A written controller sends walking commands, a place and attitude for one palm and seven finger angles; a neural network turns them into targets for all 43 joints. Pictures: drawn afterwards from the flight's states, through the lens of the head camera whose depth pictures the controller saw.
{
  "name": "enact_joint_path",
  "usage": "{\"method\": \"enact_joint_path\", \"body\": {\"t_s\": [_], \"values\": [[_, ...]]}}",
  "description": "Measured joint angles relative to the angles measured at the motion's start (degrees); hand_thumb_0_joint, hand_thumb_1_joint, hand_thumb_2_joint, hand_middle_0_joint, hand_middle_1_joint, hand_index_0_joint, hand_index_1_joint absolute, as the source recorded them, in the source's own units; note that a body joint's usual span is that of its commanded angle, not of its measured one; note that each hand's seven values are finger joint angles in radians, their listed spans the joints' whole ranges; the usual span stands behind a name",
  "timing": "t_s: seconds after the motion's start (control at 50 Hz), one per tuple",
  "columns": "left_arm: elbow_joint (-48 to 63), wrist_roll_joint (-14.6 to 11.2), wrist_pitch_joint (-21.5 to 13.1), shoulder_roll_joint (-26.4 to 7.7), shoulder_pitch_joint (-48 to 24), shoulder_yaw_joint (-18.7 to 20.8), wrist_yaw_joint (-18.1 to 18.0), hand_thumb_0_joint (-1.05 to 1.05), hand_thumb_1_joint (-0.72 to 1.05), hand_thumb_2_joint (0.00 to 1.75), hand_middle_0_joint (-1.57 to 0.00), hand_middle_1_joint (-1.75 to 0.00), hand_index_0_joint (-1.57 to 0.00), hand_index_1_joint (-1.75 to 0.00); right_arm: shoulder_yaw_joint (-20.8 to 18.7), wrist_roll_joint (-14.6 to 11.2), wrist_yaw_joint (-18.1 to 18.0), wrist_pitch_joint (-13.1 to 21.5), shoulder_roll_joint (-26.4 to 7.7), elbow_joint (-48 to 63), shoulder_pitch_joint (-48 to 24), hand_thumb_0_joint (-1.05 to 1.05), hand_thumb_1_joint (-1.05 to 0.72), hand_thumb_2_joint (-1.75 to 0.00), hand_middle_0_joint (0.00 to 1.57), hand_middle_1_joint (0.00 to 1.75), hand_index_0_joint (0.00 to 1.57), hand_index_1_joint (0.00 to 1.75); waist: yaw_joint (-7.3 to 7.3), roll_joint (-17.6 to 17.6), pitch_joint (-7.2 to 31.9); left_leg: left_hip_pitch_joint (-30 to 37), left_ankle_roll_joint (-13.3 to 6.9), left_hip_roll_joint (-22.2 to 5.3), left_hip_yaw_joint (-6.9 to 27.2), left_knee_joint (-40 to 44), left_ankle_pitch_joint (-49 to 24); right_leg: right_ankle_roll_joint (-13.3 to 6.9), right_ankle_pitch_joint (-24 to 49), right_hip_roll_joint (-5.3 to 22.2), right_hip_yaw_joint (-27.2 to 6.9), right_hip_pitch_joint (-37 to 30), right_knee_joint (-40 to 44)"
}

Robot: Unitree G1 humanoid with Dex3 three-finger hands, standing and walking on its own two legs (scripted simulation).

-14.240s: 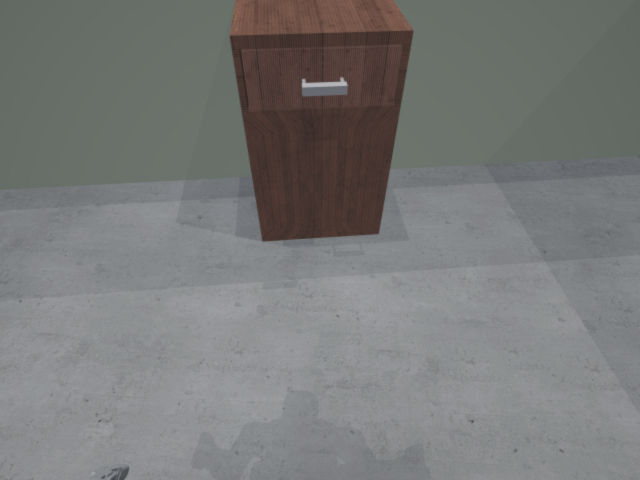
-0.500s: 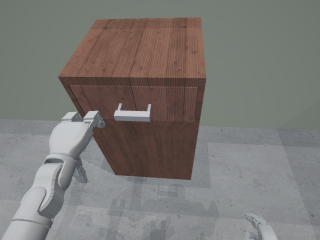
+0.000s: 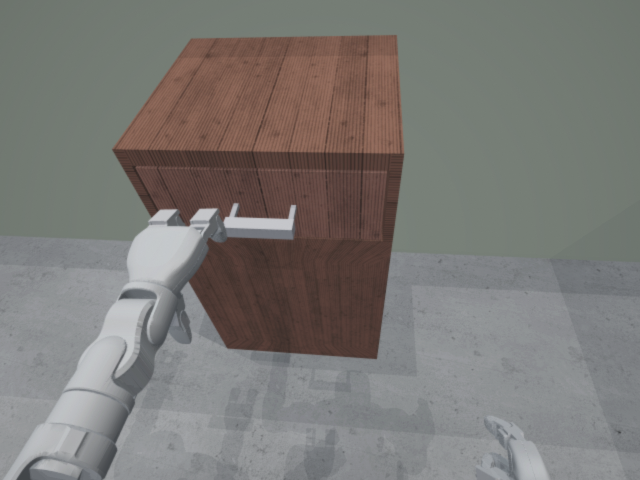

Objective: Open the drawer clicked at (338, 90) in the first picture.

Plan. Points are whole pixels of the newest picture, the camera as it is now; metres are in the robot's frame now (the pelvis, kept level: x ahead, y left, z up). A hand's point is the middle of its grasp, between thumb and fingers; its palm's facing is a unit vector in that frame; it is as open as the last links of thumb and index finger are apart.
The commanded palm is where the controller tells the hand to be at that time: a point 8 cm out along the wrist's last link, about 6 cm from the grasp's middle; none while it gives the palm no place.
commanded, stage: move the hooked fingers above the handle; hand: left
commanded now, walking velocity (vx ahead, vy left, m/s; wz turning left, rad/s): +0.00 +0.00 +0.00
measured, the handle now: (261, 218) +0.56 +0.19 -0.06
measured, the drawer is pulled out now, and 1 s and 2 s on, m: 0.00 0.00 0.00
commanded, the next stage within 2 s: lower the fingers behind the handle in 1.98 s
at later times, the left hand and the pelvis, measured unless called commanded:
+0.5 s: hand (216, 245) +0.42 +0.21 +0.03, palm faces -0.03 -0.03 -1.00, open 13.8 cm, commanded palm +0.40 +0.22 +0.09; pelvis +0.01 +0.00 -0.01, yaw -1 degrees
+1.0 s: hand (240, 226) +0.48 +0.20 +0.00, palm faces -0.06 -0.01 -1.00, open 13.8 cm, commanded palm +0.47 +0.19 +0.06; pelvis +0.01 +0.01 -0.02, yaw -2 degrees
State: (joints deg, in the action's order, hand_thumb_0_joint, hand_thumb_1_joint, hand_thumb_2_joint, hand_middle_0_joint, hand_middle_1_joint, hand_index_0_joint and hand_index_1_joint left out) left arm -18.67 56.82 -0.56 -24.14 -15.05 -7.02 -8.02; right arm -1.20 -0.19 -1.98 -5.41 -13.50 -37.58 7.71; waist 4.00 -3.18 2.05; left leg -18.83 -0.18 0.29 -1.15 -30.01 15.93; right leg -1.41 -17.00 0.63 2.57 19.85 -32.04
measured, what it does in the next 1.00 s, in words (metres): stands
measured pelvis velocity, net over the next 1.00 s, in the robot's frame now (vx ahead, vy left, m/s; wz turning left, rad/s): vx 0.01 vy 0.01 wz -0.03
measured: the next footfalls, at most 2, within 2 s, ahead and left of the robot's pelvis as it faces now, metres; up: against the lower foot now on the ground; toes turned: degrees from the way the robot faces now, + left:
none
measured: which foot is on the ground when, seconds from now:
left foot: down 0.00-1.00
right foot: down 0.00-1.00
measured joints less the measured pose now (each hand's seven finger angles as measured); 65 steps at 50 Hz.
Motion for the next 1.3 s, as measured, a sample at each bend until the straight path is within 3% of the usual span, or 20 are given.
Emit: {"method": "enact_joint_path", "body": {"t_s": [0.34,0.74,1.04,1.22,1.3], "values": [[-13.3,1.7,-0.9,0.4,-8.2,1.9,-3.2,0.00,-0.48,0.30,-0.32,-1.20,-0.32,-1.20,-2.3,-0.4,0.0,-0.9,-1.2,-1.6,5.7,0.01,-0.90,-0.90,0.20,0.30,0.20,0.30,-3.19,0.4,1.6,-4.6,0.0,-0.5,-1.1,-2.7,1.6,0.0,-1.2,-0.4,-1.1,5.1,-2.8],[-32.1,4.6,-1.7,1.5,-22.8,2.5,-8.4,0.00,-0.48,0.30,-0.32,-1.20,-0.32,-1.20,-3.0,0.3,1.3,-0.6,-0.4,-2.2,9.1,0.01,-0.90,-0.90,0.20,0.30,0.20,0.30,-6.71,0.8,4.1,-12.6,-0.7,-0.6,-1.5,-7.3,3.6,0.6,-2.1,-0.5,-1.5,12.6,-5.9],[-41.6,5.9,0.5,1.7,-31.1,1.8,-11.4,0.00,-0.48,0.30,-0.32,-1.20,-0.32,-1.20,-3.3,1.2,2.1,-0.3,-0.5,-3.6,11.7,0.00,-0.90,-0.90,0.20,0.30,0.20,0.30,-9.30,0.8,5.1,-18.5,-1.2,-0.7,-1.3,-10.9,4.8,1.0,-2.7,-0.5,-1.4,17.8,-8.2],[-48.0,6.8,2.6,1.0,-37.5,3.2,-13.2,0.00,-0.48,0.30,-0.32,-1.20,-0.32,-1.20,-2.7,1.9,2.4,0.3,-0.7,-3.5,12.6,0.00,-0.90,-0.90,0.20,0.30,0.20,0.30,-12.22,0.6,5.7,-23.1,-1.2,-1.1,-1.5,-13.6,5.7,1.1,-3.2,-0.8,-1.6,22.4,-10.4],[-47.9,6.6,2.9,0.9,-37.5,3.8,-13.7,0.00,-0.48,0.30,-0.34,-1.21,-0.33,-1.22,-2.8,2.1,2.4,0.0,-0.8,-3.6,13.9,0.00,-0.90,-0.90,0.20,0.30,0.20,0.30,-12.16,0.2,6.2,-24.0,-1.2,-1.3,-1.7,-14.1,6.0,1.1,-3.3,-1.0,-1.8,23.2,-10.7]]}}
